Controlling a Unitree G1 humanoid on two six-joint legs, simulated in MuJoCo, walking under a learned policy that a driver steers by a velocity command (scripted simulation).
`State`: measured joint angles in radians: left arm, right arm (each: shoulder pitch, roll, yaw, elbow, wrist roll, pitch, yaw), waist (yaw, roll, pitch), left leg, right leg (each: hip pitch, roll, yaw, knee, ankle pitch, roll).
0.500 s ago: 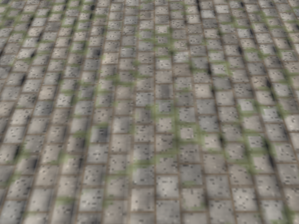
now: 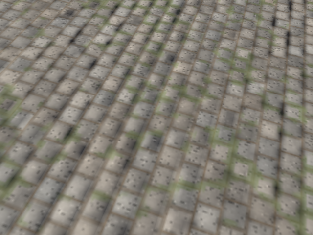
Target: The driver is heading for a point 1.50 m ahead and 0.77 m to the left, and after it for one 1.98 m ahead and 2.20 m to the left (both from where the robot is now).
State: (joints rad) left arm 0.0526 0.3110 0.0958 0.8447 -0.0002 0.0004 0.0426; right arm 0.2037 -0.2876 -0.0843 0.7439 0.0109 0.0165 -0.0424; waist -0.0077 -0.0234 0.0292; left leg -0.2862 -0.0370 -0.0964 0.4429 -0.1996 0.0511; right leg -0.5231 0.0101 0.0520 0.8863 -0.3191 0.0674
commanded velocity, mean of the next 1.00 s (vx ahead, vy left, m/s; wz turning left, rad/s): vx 0.00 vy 0.00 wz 0.58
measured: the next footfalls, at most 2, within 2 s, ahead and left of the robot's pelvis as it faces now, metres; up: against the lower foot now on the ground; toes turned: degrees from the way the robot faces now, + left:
right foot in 0.18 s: +0.07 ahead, -0.14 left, +0.00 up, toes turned +11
left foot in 0.60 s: -0.04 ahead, +0.14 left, +0.00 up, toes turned +33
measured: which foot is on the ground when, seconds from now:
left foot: down 0.00-0.18, up 0.20-0.58, down 0.60-1.00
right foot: up 0.00-0.16, down 0.18-0.60, up 0.62-1.00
